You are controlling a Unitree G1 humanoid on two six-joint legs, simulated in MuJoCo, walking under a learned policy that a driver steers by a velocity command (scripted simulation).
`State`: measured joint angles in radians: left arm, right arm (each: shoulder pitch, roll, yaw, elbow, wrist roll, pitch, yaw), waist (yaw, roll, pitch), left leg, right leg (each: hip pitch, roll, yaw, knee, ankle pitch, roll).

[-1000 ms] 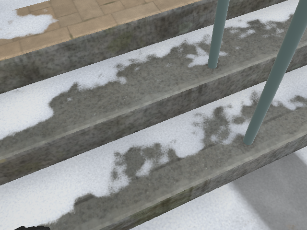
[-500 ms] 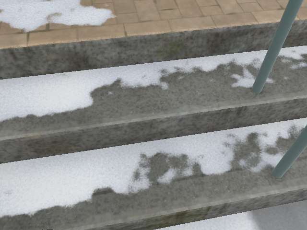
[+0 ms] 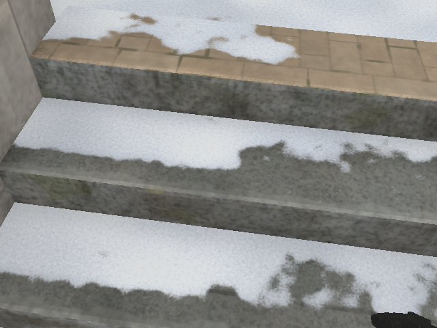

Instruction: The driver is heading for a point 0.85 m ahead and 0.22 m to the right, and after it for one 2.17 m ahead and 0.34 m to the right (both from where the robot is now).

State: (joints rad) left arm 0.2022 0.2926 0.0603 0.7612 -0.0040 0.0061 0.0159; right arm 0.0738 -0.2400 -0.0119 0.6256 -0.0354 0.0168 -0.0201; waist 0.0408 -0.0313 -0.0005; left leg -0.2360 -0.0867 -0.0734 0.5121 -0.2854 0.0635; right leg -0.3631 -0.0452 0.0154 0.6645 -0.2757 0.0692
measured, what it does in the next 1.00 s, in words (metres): climbs: right foot, then left foot 0.16 m higher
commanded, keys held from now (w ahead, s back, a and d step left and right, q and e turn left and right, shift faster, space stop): w+e+shift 0.46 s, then w+q+shift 0.54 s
